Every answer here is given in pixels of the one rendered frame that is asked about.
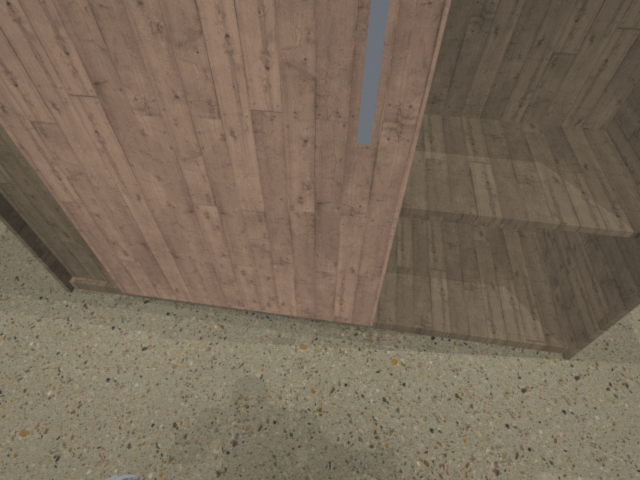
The handle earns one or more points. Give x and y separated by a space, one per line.
373 57

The wardrobe door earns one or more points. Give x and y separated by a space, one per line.
206 150
28 195

